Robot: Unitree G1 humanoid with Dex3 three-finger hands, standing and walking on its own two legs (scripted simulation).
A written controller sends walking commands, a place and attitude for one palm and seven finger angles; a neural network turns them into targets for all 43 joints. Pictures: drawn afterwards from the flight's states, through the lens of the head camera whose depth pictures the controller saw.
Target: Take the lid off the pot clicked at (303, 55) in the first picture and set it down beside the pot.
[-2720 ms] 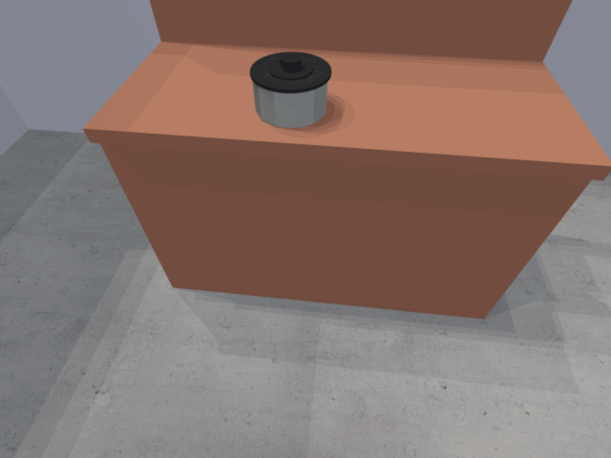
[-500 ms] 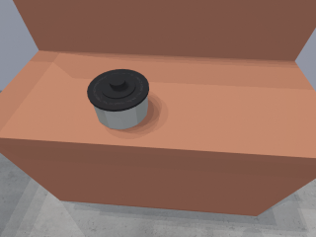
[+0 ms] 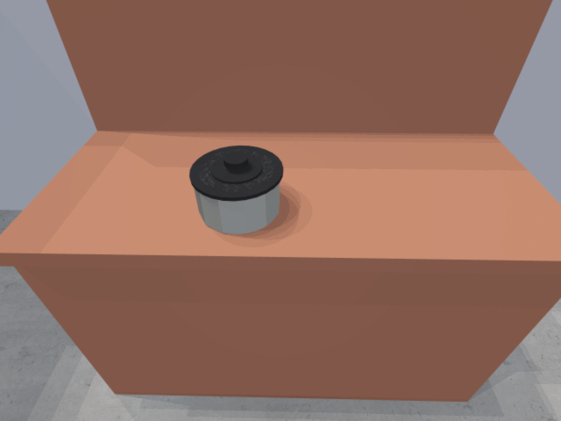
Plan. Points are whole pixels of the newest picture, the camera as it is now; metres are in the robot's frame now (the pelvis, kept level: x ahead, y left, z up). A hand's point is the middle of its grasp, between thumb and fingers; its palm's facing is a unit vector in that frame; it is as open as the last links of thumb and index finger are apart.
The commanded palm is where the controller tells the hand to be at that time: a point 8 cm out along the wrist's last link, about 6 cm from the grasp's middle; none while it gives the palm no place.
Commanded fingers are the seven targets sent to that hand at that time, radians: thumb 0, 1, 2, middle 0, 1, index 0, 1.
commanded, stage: come to a stop and stand still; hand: left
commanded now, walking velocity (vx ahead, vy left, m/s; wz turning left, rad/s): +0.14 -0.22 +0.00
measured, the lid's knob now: (235, 160) +0.56 +0.14 +0.12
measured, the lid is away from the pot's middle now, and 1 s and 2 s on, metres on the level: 0.00 0.00 0.00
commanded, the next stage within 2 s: look again from close up in 0.24 s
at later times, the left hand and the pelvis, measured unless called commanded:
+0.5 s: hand out of the picture +0.01 +0.18 -0.15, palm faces +0.04 -0.97 -0.23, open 7.4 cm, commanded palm none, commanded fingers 0.00 0.90 0.90 -0.20 -0.30 -0.20 -0.30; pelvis -0.01 +0.00 +0.01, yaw +0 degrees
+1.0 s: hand out of the picture +0.00 +0.18 -0.15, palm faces +0.05 -0.98 -0.21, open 7.4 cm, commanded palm none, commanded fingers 0.00 0.90 0.90 -0.20 -0.30 -0.20 -0.30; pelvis +0.00 +0.00 +0.02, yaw +1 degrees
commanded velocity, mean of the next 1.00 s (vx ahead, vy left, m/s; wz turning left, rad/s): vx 0.01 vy -0.02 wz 0.00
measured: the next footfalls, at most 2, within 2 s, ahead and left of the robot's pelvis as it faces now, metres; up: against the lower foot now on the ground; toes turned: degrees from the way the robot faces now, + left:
right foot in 0.06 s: +0.07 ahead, -0.09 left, +0.00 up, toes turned -3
left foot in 1.82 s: +0.20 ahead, +0.13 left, +0.00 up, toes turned +6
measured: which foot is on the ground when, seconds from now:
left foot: down 0.00-1.00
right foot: up 0.00-0.04, down 0.06-1.00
